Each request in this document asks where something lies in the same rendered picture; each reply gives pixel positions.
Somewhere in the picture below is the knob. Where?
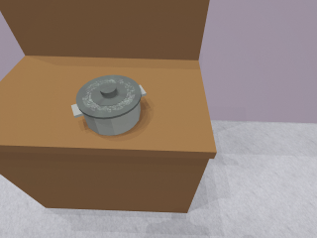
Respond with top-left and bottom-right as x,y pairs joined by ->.
99,82 -> 117,96

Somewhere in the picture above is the table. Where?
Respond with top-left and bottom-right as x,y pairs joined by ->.
0,0 -> 217,213

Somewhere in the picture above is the pot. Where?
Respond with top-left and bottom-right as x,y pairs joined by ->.
71,85 -> 147,136

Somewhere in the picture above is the lid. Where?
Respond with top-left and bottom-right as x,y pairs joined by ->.
75,74 -> 142,120

